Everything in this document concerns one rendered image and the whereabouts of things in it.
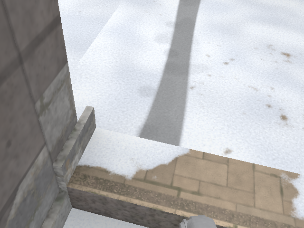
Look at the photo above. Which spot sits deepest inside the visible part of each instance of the robot right thigh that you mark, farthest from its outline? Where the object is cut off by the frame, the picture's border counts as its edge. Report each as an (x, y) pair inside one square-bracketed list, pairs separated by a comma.
[(200, 221)]

